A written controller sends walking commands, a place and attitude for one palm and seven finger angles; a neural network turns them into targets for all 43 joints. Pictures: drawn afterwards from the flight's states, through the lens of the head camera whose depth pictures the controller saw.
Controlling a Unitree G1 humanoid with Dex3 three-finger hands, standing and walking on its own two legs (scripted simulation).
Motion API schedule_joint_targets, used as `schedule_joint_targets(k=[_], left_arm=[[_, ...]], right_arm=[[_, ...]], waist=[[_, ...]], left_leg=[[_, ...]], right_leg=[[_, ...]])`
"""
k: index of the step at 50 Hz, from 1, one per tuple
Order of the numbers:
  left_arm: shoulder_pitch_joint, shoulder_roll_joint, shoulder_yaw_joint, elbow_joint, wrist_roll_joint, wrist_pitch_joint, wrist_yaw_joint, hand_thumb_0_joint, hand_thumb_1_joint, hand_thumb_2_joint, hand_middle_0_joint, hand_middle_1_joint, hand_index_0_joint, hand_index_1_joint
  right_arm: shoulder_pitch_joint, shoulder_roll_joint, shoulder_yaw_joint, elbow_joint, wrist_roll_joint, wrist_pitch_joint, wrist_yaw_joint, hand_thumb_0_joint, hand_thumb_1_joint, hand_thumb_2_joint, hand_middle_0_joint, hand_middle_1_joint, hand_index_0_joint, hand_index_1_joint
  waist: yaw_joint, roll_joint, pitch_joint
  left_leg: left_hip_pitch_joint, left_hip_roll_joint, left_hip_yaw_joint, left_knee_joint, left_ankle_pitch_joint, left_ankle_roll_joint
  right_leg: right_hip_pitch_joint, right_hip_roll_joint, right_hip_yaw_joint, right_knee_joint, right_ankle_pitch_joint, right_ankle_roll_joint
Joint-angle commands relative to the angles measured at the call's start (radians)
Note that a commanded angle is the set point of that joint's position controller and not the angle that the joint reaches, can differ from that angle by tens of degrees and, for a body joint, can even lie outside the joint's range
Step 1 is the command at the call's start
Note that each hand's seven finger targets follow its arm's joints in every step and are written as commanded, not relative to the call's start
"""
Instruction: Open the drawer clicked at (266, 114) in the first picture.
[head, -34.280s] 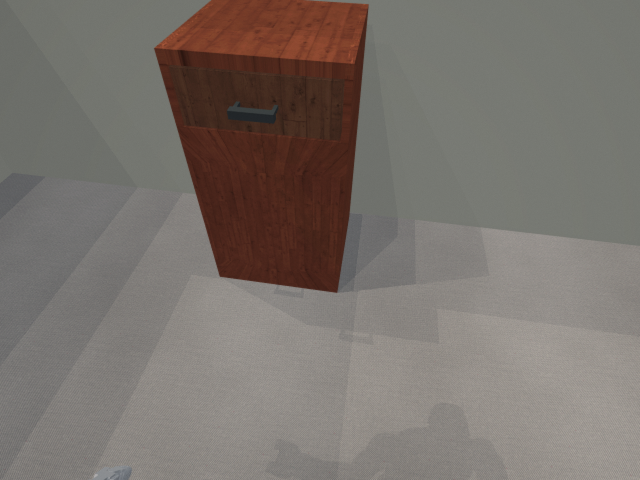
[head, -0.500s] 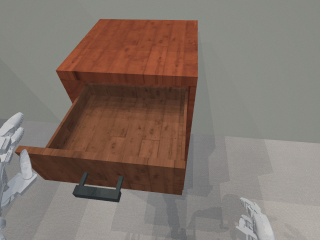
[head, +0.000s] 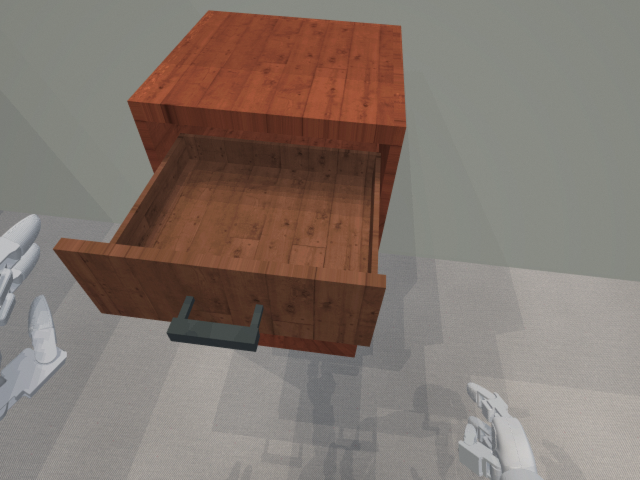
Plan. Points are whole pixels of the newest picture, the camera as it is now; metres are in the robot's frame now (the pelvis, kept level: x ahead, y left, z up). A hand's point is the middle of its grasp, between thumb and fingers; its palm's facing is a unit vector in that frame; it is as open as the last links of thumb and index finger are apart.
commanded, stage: step back with the hand held close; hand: left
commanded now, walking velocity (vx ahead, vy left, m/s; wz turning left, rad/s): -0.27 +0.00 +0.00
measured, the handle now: (218, 320) +0.32 +0.16 +0.00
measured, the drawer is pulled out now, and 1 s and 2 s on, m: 0.30 0.30 0.30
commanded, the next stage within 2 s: stop stepping back and stand still in 0.80 s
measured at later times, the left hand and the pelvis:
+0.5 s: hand (60, 406) +0.14 +0.21 +0.18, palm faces +0.32 -0.84 -0.44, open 7.4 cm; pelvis -0.05 -0.01 -0.01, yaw +1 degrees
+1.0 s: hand out of the picture +0.05 +0.14 +0.19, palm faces +0.25 -0.82 -0.52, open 7.4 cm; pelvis -0.16 -0.07 +0.00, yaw -1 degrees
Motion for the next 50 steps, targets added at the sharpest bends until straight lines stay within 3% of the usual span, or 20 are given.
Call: schedule_joint_targets(k=[1,6,11,14,17,19,21,23,25,29,31,32,33,34,39,45,46,47,48,50], left_arm=[[-0.067,0.18,0.124,-0.227,0.007,-0.076,0.037,0.0,0.9,0.9,-0.2,-0.3,-0.2,-0.3],[-0.072,0.188,0.14,-0.228,0.011,-0.081,0.051,0.0,0.9,0.9,-0.2,-0.3,-0.2,-0.3],[-0.048,0.169,0.164,-0.187,0.023,-0.097,0.038,0.0,0.9,0.9,-0.2,-0.3,-0.2,-0.3],[-0.033,0.161,0.155,-0.225,0.008,-0.104,0.023,0.0,0.9,0.9,-0.2,-0.3,-0.2,-0.3],[-0.033,0.162,0.153,-0.254,0.003,-0.111,0.011,0.0,0.9,0.9,-0.2,-0.3,-0.2,-0.3],[-0.038,0.167,0.162,-0.238,0.004,-0.111,0.011,0.0,0.9,0.9,-0.2,-0.3,-0.2,-0.3],[-0.035,0.208,0.184,-0.229,-0.001,-0.112,0.025,0.0,0.9,0.9,-0.2,-0.3,-0.2,-0.3],[-0.043,0.19,0.146,-0.215,-0.005,-0.09,0.041,0.0,0.9,0.9,-0.2,-0.3,-0.2,-0.3],[-0.022,0.183,0.16,-0.177,0.008,-0.087,0.039,0.0,0.9,0.9,-0.2,-0.3,-0.2,-0.3],[-0.037,0.156,0.135,-0.179,0.011,-0.088,0.045,0.0,0.9,0.9,-0.2,-0.3,-0.2,-0.3],[-0.09,0.177,0.136,-0.249,0.024,-0.103,0.042,0.0,0.9,0.9,-0.2,-0.3,-0.2,-0.3],[-0.066,0.154,0.127,-0.255,0.017,-0.112,0.04,0.0,0.9,0.9,-0.2,-0.3,-0.2,-0.3],[-0.046,0.142,0.111,-0.257,0.008,-0.125,0.028,0.0,0.9,0.9,-0.2,-0.3,-0.2,-0.3],[-0.025,0.161,0.143,-0.296,0.007,-0.117,0.023,0.0,0.9,0.9,-0.2,-0.3,-0.2,-0.3],[-0.029,0.13,0.112,-0.375,-0.002,-0.096,0.02,0.0,0.9,0.9,-0.2,-0.3,-0.2,-0.3],[-0.033,0.154,0.161,-0.199,-0.006,-0.102,-0.007,0.0,0.9,0.9,-0.2,-0.3,-0.2,-0.3],[-0.006,0.18,0.183,-0.176,0.008,-0.101,-0.009,0.0,0.9,0.9,-0.2,-0.3,-0.2,-0.3],[0.022,0.159,0.148,-0.164,0.007,-0.1,-0.006,0.0,0.9,0.9,-0.2,-0.3,-0.2,-0.3],[0.045,0.186,0.166,-0.146,-0.005,-0.09,0.0,0.0,0.9,0.9,-0.2,-0.3,-0.2,-0.3],[0.12,0.171,0.19,-0.104,-0.016,-0.08,0.013,0.0,0.9,0.9,-0.2,-0.3,-0.2,-0.3]], right_arm=[[-0.078,-0.147,-0.064,-0.136,-0.012,-0.072,-0.019,0.0,-0.9,-0.9,0.2,0.3,0.2,0.3],[-0.085,-0.145,-0.056,-0.133,-0.017,-0.084,-0.021,0.0,-0.9,-0.9,0.2,0.3,0.2,0.3],[-0.088,-0.143,-0.06,-0.14,-0.018,-0.106,-0.014,0.0,-0.9,-0.9,0.2,0.3,0.2,0.3],[-0.071,-0.142,-0.06,-0.127,-0.021,-0.117,-0.004,0.0,-0.9,-0.9,0.2,0.3,0.2,0.3],[-0.079,-0.147,-0.057,-0.119,-0.024,-0.125,0.001,0.0,-0.9,-0.9,0.2,0.3,0.2,0.3],[-0.081,-0.141,-0.063,-0.125,-0.014,-0.118,0.006,0.0,-0.9,-0.9,0.2,0.3,0.2,0.3],[-0.06,-0.136,-0.078,-0.101,-0.012,-0.105,0.01,0.0,-0.9,-0.9,0.2,0.3,0.2,0.3],[-0.096,-0.108,-0.077,-0.077,-0.023,-0.079,0.017,0.0,-0.9,-0.9,0.2,0.3,0.2,0.3],[-0.108,-0.083,-0.059,-0.082,-0.028,-0.07,0.008,0.0,-0.9,-0.9,0.2,0.3,0.2,0.3],[-0.095,-0.088,-0.042,-0.067,-0.018,-0.045,-0.018,0.0,-0.9,-0.9,0.2,0.3,0.2,0.3],[-0.112,-0.118,-0.081,-0.071,-0.034,-0.062,-0.012,0.0,-0.9,-0.9,0.2,0.3,0.2,0.3],[-0.068,-0.101,-0.085,-0.065,-0.041,-0.083,0.003,0.0,-0.9,-0.9,0.2,0.3,0.2,0.3],[-0.048,-0.126,-0.105,-0.057,-0.031,-0.104,0.017,0.0,-0.9,-0.9,0.2,0.3,0.2,0.3],[-0.055,-0.112,-0.099,-0.071,-0.051,-0.114,0.017,0.0,-0.9,-0.9,0.2,0.3,0.2,0.3],[-0.061,-0.118,-0.088,-0.043,-0.044,-0.127,0.037,0.0,-0.9,-0.9,0.2,0.3,0.2,0.3],[-0.111,-0.12,-0.07,-0.044,-0.038,-0.107,0.041,0.0,-0.9,-0.9,0.2,0.3,0.2,0.3],[-0.092,-0.123,-0.075,-0.052,-0.032,-0.096,0.043,0.0,-0.9,-0.9,0.2,0.3,0.2,0.3],[-0.061,-0.1,-0.078,-0.07,-0.012,-0.078,0.05,0.0,-0.9,-0.9,0.2,0.3,0.2,0.3],[-0.096,-0.103,-0.091,-0.107,0.014,-0.068,0.046,0.0,-0.9,-0.9,0.2,0.3,0.2,0.3],[-0.103,-0.088,-0.074,-0.106,0.011,-0.039,0.029,0.0,-0.9,-0.9,0.2,0.3,0.2,0.3]], waist=[[-0.03,0.007,-0.028],[-0.026,0.091,-0.043],[-0.007,0.204,-0.068],[-0.005,0.095,-0.121],[-0.007,0.092,-0.146],[-0.01,0.017,-0.111],[-0.023,-0.115,-0.095],[-0.016,-0.196,-0.12],[-0.03,-0.189,-0.098],[-0.047,-0.028,-0.05],[-0.036,0.232,-0.097],[-0.03,0.208,-0.155],[-0.018,0.142,-0.181],[-0.011,0.266,-0.201],[-0.013,0.202,-0.171],[-0.004,0.134,-0.121],[-0.009,0.046,-0.132],[-0.03,-0.152,-0.175],[-0.02,-0.301,-0.164],[-0.03,-0.181,-0.16]], left_leg=[[0.012,0.072,-0.085,-0.078,-0.273,0.016],[-0.032,0.126,-0.133,-0.19,-0.251,0.029],[-0.302,0.257,-0.229,-0.358,-0.385,0.09],[-0.162,0.241,-0.182,-0.239,-0.128,0.08],[-0.168,0.224,-0.151,-0.2,-0.125,0.071],[-0.222,0.158,-0.101,-0.122,-0.316,0.048],[-0.06,0.024,0.003,0.177,-0.296,-0.028],[-0.001,-0.014,0.001,0.517,-0.279,-0.055],[-0.026,0.009,-0.006,0.456,-0.278,-0.054],[0.064,0.038,0.039,-0.265,-0.025,-0.035],[0.163,0.331,-0.201,-0.251,0.562,0.056],[0.242,0.381,-0.167,-0.182,0.766,0.098],[0.252,0.361,-0.099,-0.163,0.763,0.095],[0.15,0.362,-0.147,-0.186,0.672,0.116],[0.274,0.319,-0.075,-0.146,0.717,0.079],[0.11,0.259,-0.039,-0.081,0.288,0.024],[0.092,0.18,0.033,-0.007,0.14,-0.007],[0.022,0.067,0.129,0.159,-0.082,-0.047],[-0.078,-0.027,0.068,0.389,-0.287,-0.054],[-0.099,0.009,-0.043,0.502,-0.217,-0.047]], right_leg=[[-0.076,-0.159,0.189,-0.224,-0.266,-0.033],[-0.009,-0.105,0.117,-0.125,-0.18,-0.006],[0.248,-0.017,0.04,0.172,-0.105,0.029],[0.181,-0.039,0.053,0.117,-0.049,0.022],[0.194,-0.06,0.073,0.094,-0.007,0.015],[0.139,-0.12,0.174,0.01,-0.105,-0.013],[-0.092,-0.308,0.418,-0.276,-0.285,-0.113],[-0.134,-0.443,0.425,-0.355,-0.209,-0.183],[-0.076,-0.381,0.312,-0.277,0.054,-0.158],[0.066,-0.184,0.106,-0.019,0.355,-0.035],[-0.04,-0.071,0.039,0.226,0.018,0.034],[-0.108,-0.052,0.06,0.334,-0.193,0.03],[-0.093,-0.037,0.052,0.384,-0.225,0.031],[-0.061,-0.05,0.052,0.439,-0.255,0.044],[-0.085,-0.031,-0.001,0.249,-0.173,0.051],[0.136,-0.051,-0.031,-0.159,0.134,0.057],[0.165,-0.096,-0.006,-0.219,0.257,0.044],[0.194,-0.247,0.152,-0.24,0.461,0.009],[0.171,-0.379,0.358,-0.26,0.563,-0.013],[0.139,-0.383,0.293,-0.256,0.323,-0.006]])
